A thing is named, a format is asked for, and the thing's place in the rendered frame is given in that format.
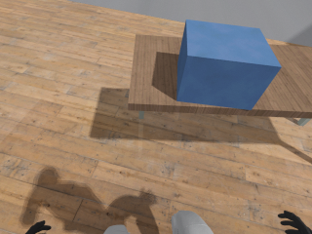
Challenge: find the robot left hand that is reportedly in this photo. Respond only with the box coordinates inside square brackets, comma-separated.
[25, 220, 52, 234]

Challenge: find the table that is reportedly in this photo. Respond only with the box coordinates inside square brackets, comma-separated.
[128, 34, 312, 126]

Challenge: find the left robot thigh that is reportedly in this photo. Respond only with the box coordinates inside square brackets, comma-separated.
[103, 224, 131, 234]

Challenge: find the robot right hand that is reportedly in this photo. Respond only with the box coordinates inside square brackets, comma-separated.
[278, 211, 312, 234]

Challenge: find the robot thigh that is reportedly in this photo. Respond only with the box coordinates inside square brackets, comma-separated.
[171, 211, 214, 234]
[103, 224, 131, 234]

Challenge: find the carton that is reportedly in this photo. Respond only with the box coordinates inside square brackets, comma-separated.
[176, 19, 282, 110]

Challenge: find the right robot thigh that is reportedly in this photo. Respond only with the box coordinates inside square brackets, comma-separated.
[171, 211, 214, 234]

